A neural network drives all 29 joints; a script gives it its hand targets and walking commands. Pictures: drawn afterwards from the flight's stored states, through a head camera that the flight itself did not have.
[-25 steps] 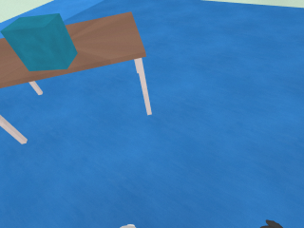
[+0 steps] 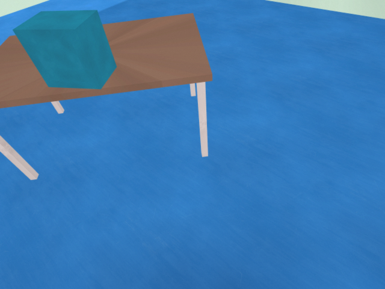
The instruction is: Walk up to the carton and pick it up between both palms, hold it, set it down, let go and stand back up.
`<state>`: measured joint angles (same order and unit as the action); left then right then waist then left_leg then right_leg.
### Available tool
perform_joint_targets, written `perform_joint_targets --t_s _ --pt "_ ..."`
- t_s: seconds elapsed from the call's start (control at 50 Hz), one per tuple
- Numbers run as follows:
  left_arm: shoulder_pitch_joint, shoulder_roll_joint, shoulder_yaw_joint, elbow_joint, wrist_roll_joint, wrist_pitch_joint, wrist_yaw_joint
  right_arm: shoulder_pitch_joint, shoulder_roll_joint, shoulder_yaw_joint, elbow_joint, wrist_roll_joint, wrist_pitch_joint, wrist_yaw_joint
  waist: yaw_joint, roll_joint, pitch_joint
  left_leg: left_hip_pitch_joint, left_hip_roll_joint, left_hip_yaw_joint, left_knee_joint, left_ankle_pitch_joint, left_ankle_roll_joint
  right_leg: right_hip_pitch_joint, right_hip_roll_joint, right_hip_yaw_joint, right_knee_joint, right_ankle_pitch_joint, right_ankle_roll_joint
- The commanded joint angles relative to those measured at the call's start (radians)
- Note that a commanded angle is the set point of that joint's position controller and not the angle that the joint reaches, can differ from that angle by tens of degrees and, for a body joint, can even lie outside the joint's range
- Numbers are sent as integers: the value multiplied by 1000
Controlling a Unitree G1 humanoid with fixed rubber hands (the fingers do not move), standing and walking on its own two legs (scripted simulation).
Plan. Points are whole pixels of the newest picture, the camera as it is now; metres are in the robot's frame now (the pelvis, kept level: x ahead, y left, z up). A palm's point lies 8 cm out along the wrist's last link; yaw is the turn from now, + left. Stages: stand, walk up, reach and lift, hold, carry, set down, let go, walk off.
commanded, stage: walk up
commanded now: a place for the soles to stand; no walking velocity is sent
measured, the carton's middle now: (71, 50) +1.09 +0.52 +0.01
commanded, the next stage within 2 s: none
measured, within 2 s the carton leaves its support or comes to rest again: neither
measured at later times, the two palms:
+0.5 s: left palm out of the picture +0.15 +0.43 -0.05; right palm (295, 232) +0.27 -0.24 -0.10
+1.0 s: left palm out of the picture +0.22 +0.46 -0.03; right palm (263, 190) +0.39 -0.19 -0.10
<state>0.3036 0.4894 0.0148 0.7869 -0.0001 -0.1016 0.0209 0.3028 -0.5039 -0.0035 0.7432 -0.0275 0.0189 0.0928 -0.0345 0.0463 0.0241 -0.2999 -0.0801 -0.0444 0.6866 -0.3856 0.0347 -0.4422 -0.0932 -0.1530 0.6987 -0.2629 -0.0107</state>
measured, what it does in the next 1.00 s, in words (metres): walks ahead: left foot, then right foot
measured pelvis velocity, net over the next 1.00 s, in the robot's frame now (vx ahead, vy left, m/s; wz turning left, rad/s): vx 0.24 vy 0.10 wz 0.16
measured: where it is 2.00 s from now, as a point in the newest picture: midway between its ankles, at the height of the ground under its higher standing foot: (140, 255)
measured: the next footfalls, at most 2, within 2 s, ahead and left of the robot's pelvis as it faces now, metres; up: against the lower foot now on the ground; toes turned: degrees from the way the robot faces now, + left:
left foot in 0.50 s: +0.24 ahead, +0.22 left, +0.00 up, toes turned +5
right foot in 0.90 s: +0.34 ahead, +0.00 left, +0.00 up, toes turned +0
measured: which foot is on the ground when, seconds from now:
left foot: up 0.00-0.48, down 0.50-0.90, up 0.92-1.00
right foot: down 0.00-0.50, up 0.52-0.88, down 0.90-1.00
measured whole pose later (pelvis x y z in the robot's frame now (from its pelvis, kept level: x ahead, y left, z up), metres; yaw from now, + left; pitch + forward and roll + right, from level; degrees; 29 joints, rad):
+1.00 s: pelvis +0.24 +0.10 +0.01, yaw +9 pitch -2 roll +2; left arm 0.42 0.49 0.01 0.79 0.00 -0.10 0.04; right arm 0.26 -0.49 0.00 0.72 -0.03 0.03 0.09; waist -0.01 0.08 0.04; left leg -0.38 -0.06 -0.03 0.93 -0.44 0.04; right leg -0.34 -0.10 -0.12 0.67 -0.30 -0.02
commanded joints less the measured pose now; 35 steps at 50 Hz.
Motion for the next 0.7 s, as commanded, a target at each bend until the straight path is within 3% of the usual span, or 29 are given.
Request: perform_joint_targets --t_s 0.0,0.02,0.04,0.06,0.08,0.1,0.14,0.16,0.18,0.2,0.22,0.24,0.3,0.36,0.38,0.4,0.42,0.44,0.46,0.48,0.5,0.52,0.54,0.56,0.58,0.6,0.62,0.64,0.68 --pt "136 362 156 10 5 -28 36 -37 -201 -102 -70 -5 -10 -11 100 -151 -43 -496 61 -129 428 -86 -14 471 -446 669 -474 -436 -197" --pt "119 328 149 -3 5 -32 34 -53 -197 -107 -62 -2 -11 -4 84 -74 30 -461 85 -137 432 -26 -18 373 -414 574 -480 -433 -179" --pt "74 290 135 -3 6 -34 31 -58 -190 -110 -55 -4 -9 2 62 -62 90 -446 85 -123 415 13 -27 288 -366 471 -505 -396 -158" --pt "57 265 126 -8 3 -37 28 -38 -161 -117 -55 -5 -8 5 38 -84 102 -380 91 -139 415 65 -32 215 -291 348 -508 -328 -110" --pt "37 264 123 -6 6 -36 29 -12 -147 -113 -57 3 -7 14 27 -163 99 -348 82 -97 392 96 -36 180 -250 257 -493 -274 -100" --pt "68 266 122 4 12 -38 25 -43 -139 -104 -45 0 -5 19 55 -155 106 -370 78 -73 391 142 -35 231 -247 248 -477 -179 -80" --pt "99 264 127 -6 8 -37 21 -25 -121 -103 -41 5 -2 19 50 -183 40 -344 79 -64 377 193 -46 283 -216 162 -435 -68 -57" --pt "120 264 126 -19 1 -39 20 -31 -95 -96 -46 7 2 17 54 -253 40 -365 86 -46 343 189 -45 306 -232 129 -416 73 -72" --pt "119 253 128 -16 1 -37 17 -75 -107 -95 -53 6 2 20 64 -254 76 -366 97 -37 313 197 -44 285 -229 109 -421 125 -93" --pt "135 264 124 -18 5 -36 20 -86 -113 -95 -62 4 -2 18 74 -251 52 -381 99 -31 294 170 -45 334 -243 101 -387 210 -118" --pt "117 282 131 -20 1 -33 16 -131 -117 -90 -76 -1 4 21 87 -229 78 -406 112 -21 260 169 -57 326 -258 104 -382 162 -149" --pt "123 289 142 -34 2 -31 14 -155 -136 -94 -82 -4 3 26 90 -218 74 -413 122 -24 217 135 -48 351 -266 100 -369 190 -148" --pt "122 306 131 -28 -6 -23 15 -209 -115 -94 -98 4 4 31 92 -283 90 -389 140 11 137 116 -41 370 -265 62 -343 238 -151" --pt "46 325 136 -52 0 -16 15 -168 -136 -102 -82 -2 -8 35 64 -215 16 -226 159 74 22 85 -17 331 -311 45 -289 238 -166" --pt "74 316 128 -46 0 -10 14 -182 -147 -105 -72 -3 -9 35 64 -191 21 -183 136 96 -15 62 -9 307 -281 21 -267 198 -151" --pt "19 336 134 -49 4 -7 15 -109 -128 -110 -62 2 -10 35 13 -229 -27 -87 131 103 -54 81 4 296 -292 20 -199 238 -150" --pt "19 325 130 -57 2 -4 17 -21 -152 -130 -32 -4 -12 32 -40 -177 -77 88 141 74 -149 166 23 228 -275 -6 -73 261 -132" --pt "52 260 110 -40 -3 3 16 63 -166 -138 9 -4 -18 21 -62 -60 -122 205 58 79 -180 155 29 204 -187 -52 142 293 -99" --pt "67 182 75 -56 -4 10 9 148 -221 -162 33 -10 -27 0 -112 134 -135 272 95 -36 -240 107 36 75 -115 -46 329 127 -57" --pt "90 115 50 -70 -5 9 8 122 -273 -173 18 -21 -25 -19 -74 296 -78 284 241 -279 -259 162 61 -103 -27 7 439 -298 -31" --pt "84 155 56 -63 -18 19 15 83 -284 -163 -15 -7 -25 -24 -53 201 -99 265 324 -488 -356 29 103 -194 22 70 504 -365 -36" --pt "50 228 74 -53 -21 26 22 48 -317 -169 -15 14 -31 -21 -73 167 -83 252 383 -633 -467 -69 135 -240 18 106 535 -310 -38" --pt "72 237 76 -41 -25 28 24 -4 -288 -159 -35 16 -30 -26 -33 169 -66 234 356 -546 -435 -74 101 -238 -14 156 516 -228 -42" --pt "44 236 72 -32 -28 26 17 -10 -250 -145 -36 15 -31 -30 -22 122 -14 236 298 -396 -383 127 118 -250 -24 137 464 -181 -34" --pt "65 201 73 -12 -27 21 13 19 -209 -133 -37 7 -38 -35 -20 111 -18 212 275 -323 -351 318 98 -214 -27 153 420 -155 -27" --pt "82 185 82 1 -25 17 12 25 -190 -135 -37 0 -42 -36 -28 117 -48 270 250 -274 -324 438 108 -206 -26 137 375 -145 -23" --pt "99 175 76 -6 -23 18 4 41 -180 -128 -40 4 -43 -36 -24 181 -72 223 235 -225 -307 457 112 -149 -28 136 301 -156 -14" --pt "107 168 74 2 -23 18 7 9 -170 -122 -51 7 -42 -33 -8 167 -72 178 227 -227 -316 379 145 -130 -18 112 258 -163 -13" --pt "91 180 75 17 -22 22 9 -8 -184 -122 -70 -2 -36 -29 -22 154 -70 158 233 -260 -345 138 150 -124 -20 104 188 -160 -16"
